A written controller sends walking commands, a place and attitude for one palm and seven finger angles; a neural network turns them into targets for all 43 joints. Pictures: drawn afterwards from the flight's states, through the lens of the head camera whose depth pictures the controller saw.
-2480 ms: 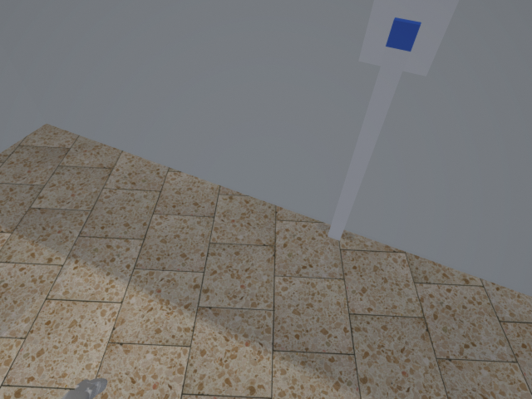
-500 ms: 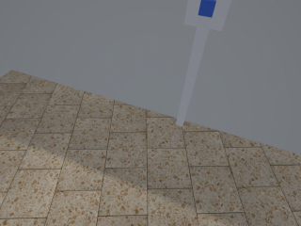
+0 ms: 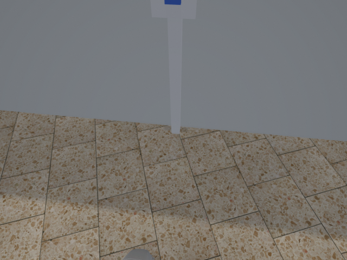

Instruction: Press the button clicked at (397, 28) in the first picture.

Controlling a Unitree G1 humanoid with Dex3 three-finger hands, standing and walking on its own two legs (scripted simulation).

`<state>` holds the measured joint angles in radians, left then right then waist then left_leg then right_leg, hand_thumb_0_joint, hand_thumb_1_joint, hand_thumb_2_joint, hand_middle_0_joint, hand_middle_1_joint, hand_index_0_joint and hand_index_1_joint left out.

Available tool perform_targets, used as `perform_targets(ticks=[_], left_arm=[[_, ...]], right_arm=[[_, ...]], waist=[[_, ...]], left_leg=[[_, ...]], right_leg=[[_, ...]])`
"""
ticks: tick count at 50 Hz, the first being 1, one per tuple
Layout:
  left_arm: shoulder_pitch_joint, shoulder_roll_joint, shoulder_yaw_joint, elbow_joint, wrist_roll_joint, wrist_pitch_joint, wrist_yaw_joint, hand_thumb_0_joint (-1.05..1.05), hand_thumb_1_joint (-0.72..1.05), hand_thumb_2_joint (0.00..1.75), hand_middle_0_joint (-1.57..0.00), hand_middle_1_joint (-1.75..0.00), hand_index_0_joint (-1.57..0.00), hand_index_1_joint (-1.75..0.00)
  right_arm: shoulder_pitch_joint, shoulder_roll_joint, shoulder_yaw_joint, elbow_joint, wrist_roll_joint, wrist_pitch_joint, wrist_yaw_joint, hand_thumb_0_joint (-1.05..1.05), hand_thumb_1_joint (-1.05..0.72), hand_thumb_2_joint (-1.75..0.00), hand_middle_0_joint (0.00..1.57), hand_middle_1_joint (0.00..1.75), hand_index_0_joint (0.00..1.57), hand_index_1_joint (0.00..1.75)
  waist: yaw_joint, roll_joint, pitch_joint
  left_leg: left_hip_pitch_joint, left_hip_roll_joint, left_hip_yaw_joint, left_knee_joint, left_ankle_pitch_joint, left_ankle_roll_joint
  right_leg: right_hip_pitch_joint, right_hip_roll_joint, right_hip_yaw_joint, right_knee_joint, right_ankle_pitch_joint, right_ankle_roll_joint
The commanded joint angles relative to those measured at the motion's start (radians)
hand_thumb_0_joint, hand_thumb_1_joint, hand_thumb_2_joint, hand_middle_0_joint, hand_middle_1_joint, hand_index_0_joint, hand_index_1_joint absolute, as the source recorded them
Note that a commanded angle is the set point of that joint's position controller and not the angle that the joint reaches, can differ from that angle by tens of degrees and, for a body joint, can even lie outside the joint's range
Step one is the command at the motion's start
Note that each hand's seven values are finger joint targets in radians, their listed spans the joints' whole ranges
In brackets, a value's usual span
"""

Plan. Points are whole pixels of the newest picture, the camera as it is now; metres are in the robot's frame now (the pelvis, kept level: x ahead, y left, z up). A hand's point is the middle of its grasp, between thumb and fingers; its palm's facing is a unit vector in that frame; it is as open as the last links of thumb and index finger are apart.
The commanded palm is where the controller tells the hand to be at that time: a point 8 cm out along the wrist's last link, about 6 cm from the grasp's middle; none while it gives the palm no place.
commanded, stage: walk to a spot facing it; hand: left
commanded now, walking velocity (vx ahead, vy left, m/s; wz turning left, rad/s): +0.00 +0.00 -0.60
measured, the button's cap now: out of the picture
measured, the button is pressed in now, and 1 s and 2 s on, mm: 0 0 0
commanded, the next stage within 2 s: turn to face it in 1.06 s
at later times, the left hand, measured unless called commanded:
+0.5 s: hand out of the picture +0.09 +0.27 -0.17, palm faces -0.26 -0.94 -0.21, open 7.3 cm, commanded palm none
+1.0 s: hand (136, 252) +0.16 +0.12 -0.17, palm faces -0.55 -0.81 -0.21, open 7.3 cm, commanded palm none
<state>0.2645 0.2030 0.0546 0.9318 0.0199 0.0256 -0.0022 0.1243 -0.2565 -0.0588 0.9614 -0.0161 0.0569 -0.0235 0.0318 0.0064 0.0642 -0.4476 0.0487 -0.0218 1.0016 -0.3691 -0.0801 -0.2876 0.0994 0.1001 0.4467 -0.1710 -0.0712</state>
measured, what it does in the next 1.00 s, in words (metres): steps on the spot, turning right: left foot, then right foot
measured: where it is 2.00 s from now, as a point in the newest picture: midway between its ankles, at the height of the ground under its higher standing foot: outside the picture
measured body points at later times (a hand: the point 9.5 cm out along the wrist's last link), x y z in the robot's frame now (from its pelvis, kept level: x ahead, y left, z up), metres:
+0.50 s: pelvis -0.03 +0.08 +0.00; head +0.00 +0.10 +0.45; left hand +0.11 +0.32 -0.15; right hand -0.05 -0.18 -0.12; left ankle -0.01 +0.16 -0.74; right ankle -0.11 -0.07 -0.65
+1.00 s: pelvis +0.04 -0.02 +0.00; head +0.04 -0.04 +0.45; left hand +0.19 +0.16 -0.15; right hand -0.07 -0.26 -0.15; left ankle +0.17 +0.06 -0.68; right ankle -0.11 -0.05 -0.74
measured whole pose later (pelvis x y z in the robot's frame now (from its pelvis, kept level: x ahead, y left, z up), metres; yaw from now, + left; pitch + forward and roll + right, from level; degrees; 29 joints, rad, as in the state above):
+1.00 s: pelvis +0.04 -0.02 +0.00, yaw -35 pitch +1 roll +0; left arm 0.33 0.18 0.04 1.01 0.02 -0.05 -0.01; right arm 0.24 -0.24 -0.06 0.97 -0.03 0.01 0.03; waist -0.02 0.02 0.01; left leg -0.60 0.15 0.08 1.00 -0.22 -0.08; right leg -0.01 0.03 -0.02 0.34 -0.34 -0.03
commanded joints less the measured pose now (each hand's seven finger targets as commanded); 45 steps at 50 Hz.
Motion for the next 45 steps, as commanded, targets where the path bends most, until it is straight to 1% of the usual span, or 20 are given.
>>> perform_targets(ticks=[1,5,8,9,10,11,12,14,16,24,30,33,35,36,37,38,39,41,43,45], left_arm=[[0.057,0.210,0.058,-0.055,0.005,-0.010,0.022,0.00,0.90,0.90,-0.20,-0.30,-0.20,-0.30],[-0.003,0.237,0.063,-0.078,0.009,0.002,0.019,0.00,0.90,0.90,-0.20,-0.30,-0.20,-0.30],[-0.068,0.237,0.062,-0.096,0.003,0.009,0.016,0.00,0.90,0.90,-0.20,-0.30,-0.20,-0.30],[-0.083,0.211,0.055,-0.108,-0.004,0.010,0.012,0.00,0.90,0.90,-0.20,-0.30,-0.20,-0.30],[-0.075,0.146,0.046,-0.127,-0.012,0.015,0.002,0.00,0.90,0.90,-0.20,-0.30,-0.20,-0.30],[-0.067,0.142,0.049,-0.134,-0.003,0.015,-0.002,0.00,0.90,0.90,-0.20,-0.30,-0.20,-0.30],[-0.052,0.184,0.066,-0.120,0.010,0.023,-0.004,0.00,0.90,0.90,-0.20,-0.30,-0.20,-0.30],[-0.016,0.194,0.084,-0.085,0.021,0.038,-0.020,0.00,0.90,0.90,-0.20,-0.30,-0.20,-0.30],[0.014,0.157,0.074,-0.074,0.020,0.039,-0.030,0.00,0.90,0.90,-0.20,-0.30,-0.20,-0.30],[-0.109,0.112,0.053,-0.112,0.004,0.041,-0.033,0.00,0.90,0.90,-0.20,-0.30,-0.20,-0.30],[-0.185,0.089,0.042,-0.134,0.009,0.029,-0.056,0.00,0.90,0.90,-0.20,-0.30,-0.20,-0.30],[-0.154,0.080,0.040,-0.127,0.007,0.016,-0.057,0.00,0.90,0.90,-0.20,-0.30,-0.20,-0.30],[-0.037,0.090,0.045,-0.078,0.007,-0.001,-0.049,0.00,0.90,0.90,-0.20,-0.30,-0.20,-0.30],[0.048,0.162,0.056,-0.046,0.012,-0.016,-0.035,0.00,0.90,0.90,-0.20,-0.30,-0.20,-0.30],[0.159,0.291,0.079,-0.012,0.014,-0.030,-0.016,0.00,0.90,0.90,-0.20,-0.30,-0.20,-0.30],[0.220,0.305,0.081,0.000,-0.006,-0.026,0.001,0.00,0.90,0.90,-0.20,-0.30,-0.20,-0.30],[0.176,0.281,0.076,-0.004,-0.006,-0.034,0.008,0.00,0.90,0.90,-0.20,-0.30,-0.20,-0.30],[0.075,0.205,0.058,-0.013,-0.003,-0.051,0.010,0.00,0.90,0.90,-0.20,-0.30,-0.20,-0.30],[0.028,0.156,0.031,-0.015,0.000,-0.072,0.006,0.00,0.90,0.90,-0.20,-0.30,-0.20,-0.30],[0.050,0.150,0.023,0.003,-0.001,-0.088,0.005,0.00,0.90,0.90,-0.20,-0.30,-0.20,-0.30]], right_arm=[[-0.040,-0.072,-0.017,-0.106,0.006,-0.037,-0.013,0.00,-0.90,-0.90,0.20,0.30,0.20,0.30],[-0.008,-0.068,-0.016,-0.117,0.017,-0.042,-0.015,0.00,-0.90,-0.90,0.20,0.30,0.20,0.30],[0.112,-0.072,-0.017,-0.094,0.022,-0.055,-0.021,0.00,-0.90,-0.90,0.20,0.30,0.20,0.30],[0.158,-0.101,-0.022,-0.083,0.020,-0.064,-0.027,0.00,-0.90,-0.90,0.20,0.30,0.20,0.30],[0.154,-0.180,-0.036,-0.095,0.008,-0.071,-0.028,0.00,-0.90,-0.90,0.20,0.30,0.20,0.30],[0.100,-0.232,-0.044,-0.127,0.007,-0.060,-0.022,0.00,-0.90,-0.90,0.20,0.30,0.20,0.30],[0.036,-0.206,-0.033,-0.153,0.000,-0.055,-0.018,0.00,-0.90,-0.90,0.20,0.30,0.20,0.30],[-0.055,-0.128,-0.009,-0.177,-0.004,-0.062,-0.023,0.00,-0.90,-0.90,0.20,0.30,0.20,0.30],[-0.041,-0.110,-0.005,-0.173,-0.002,-0.071,-0.022,0.00,-0.90,-0.90,0.20,0.30,0.20,0.30],[0.170,-0.125,-0.027,-0.104,-0.003,-0.077,-0.020,0.00,-0.90,-0.90,0.20,0.30,0.20,0.30],[0.210,-0.156,-0.042,-0.060,-0.015,-0.081,-0.005,0.00,-0.90,-0.90,0.20,0.30,0.20,0.30],[0.187,-0.172,-0.046,-0.047,-0.018,-0.083,0.003,0.00,-0.90,-0.90,0.20,0.30,0.20,0.30],[0.173,-0.162,-0.041,-0.038,-0.016,-0.079,0.009,0.00,-0.90,-0.90,0.20,0.30,0.20,0.30],[0.194,-0.115,-0.029,-0.043,-0.006,-0.077,0.018,0.00,-0.90,-0.90,0.20,0.30,0.20,0.30],[0.117,-0.035,-0.001,-0.105,-0.002,-0.077,0.029,0.00,-0.90,-0.90,0.20,0.30,0.20,0.30],[0.003,-0.077,-0.002,-0.153,-0.014,-0.077,0.029,0.00,-0.90,-0.90,0.20,0.30,0.20,0.30],[-0.001,-0.088,-0.010,-0.149,-0.013,-0.078,0.035,0.00,-0.90,-0.90,0.20,0.30,0.20,0.30],[0.015,-0.088,-0.020,-0.109,-0.018,-0.080,0.040,0.00,-0.90,-0.90,0.20,0.30,0.20,0.30],[0.081,-0.065,-0.018,-0.072,-0.023,-0.076,0.044,0.00,-0.90,-0.90,0.20,0.30,0.20,0.30],[0.106,-0.042,-0.014,-0.059,-0.019,-0.072,0.045,0.00,-0.90,-0.90,0.20,0.30,0.20,0.30]], waist=[[0.021,-0.123,-0.140],[0.002,-0.151,-0.128],[-0.057,-0.144,-0.157],[-0.082,-0.078,-0.167],[-0.084,0.174,-0.144],[-0.056,0.298,-0.094],[-0.038,0.207,-0.050],[0.019,0.148,0.016],[0.025,0.111,0.002],[-0.065,0.133,-0.041],[-0.097,0.169,-0.049],[-0.074,0.164,-0.070],[-0.010,0.081,-0.106],[0.023,-0.093,-0.153],[0.097,-0.389,-0.138],[0.126,-0.315,-0.098],[0.092,-0.203,-0.044],[0.039,-0.163,0.020],[-0.024,-0.118,0.068],[-0.040,-0.118,0.062]], left_leg=[[-0.071,0.001,-0.015,-0.090,-0.047,0.001],[0.073,-0.028,-0.012,-0.272,-0.071,0.027],[0.293,-0.047,0.009,-0.537,0.076,0.044],[0.434,0.010,-0.030,-0.628,0.114,0.064],[0.501,0.230,-0.264,-0.767,0.022,0.120],[0.374,0.409,-0.388,-0.804,0.049,0.182],[0.217,0.418,-0.372,-0.819,0.004,0.223],[0.112,0.279,-0.179,-0.799,0.062,0.176],[0.164,0.205,-0.042,-0.756,0.166,0.146],[0.398,0.290,-0.007,-0.701,0.378,0.222],[0.347,0.340,0.029,-0.770,-0.071,0.206],[0.302,0.360,0.074,-0.731,-0.121,0.181],[0.205,0.312,0.170,-0.544,-0.121,0.123],[0.021,0.246,0.265,-0.334,-0.148,0.064],[-0.313,0.097,0.286,-0.018,-0.320,0.010],[-0.399,0.079,0.138,0.102,-0.257,0.022],[-0.411,0.111,0.082,0.140,-0.144,0.030],[-0.358,0.129,0.058,0.146,-0.018,0.027],[-0.279,0.122,0.080,0.094,0.075,0.005],[-0.248,0.106,0.105,0.056,0.122,-0.007]], right_leg=[[0.211,-0.293,0.364,-0.097,0.297,-0.124],[0.093,-0.270,0.413,-0.097,0.270,-0.116],[-0.024,-0.210,0.392,-0.045,0.196,-0.043],[-0.143,-0.142,0.329,0.025,0.078,0.005],[-0.321,-0.008,0.172,0.215,-0.172,0.059],[-0.358,0.009,0.015,0.458,-0.377,0.110],[-0.313,-0.037,0.022,0.632,-0.349,0.125],[-0.276,-0.058,0.005,0.795,-0.225,0.139],[-0.311,-0.072,-0.032,0.854,-0.156,0.145],[-0.338,-0.144,-0.087,0.655,-0.222,0.167],[-0.207,-0.165,-0.175,0.369,-0.281,0.126],[-0.083,-0.148,-0.204,0.220,-0.292,0.094],[0.142,-0.102,-0.258,0.028,-0.170,0.072],[0.376,-0.204,-0.125,-0.089,-0.235,0.027],[0.514,-0.454,0.326,-0.214,-0.372,-0.086],[0.455,-0.518,0.445,-0.265,-0.296,-0.143],[0.410,-0.497,0.362,-0.267,-0.314,-0.149],[0.285,-0.421,0.278,-0.266,-0.308,-0.117],[0.190,-0.354,0.121,-0.259,-0.063,-0.086],[0.190,-0.323,0.049,-0.245,0.153,-0.079]])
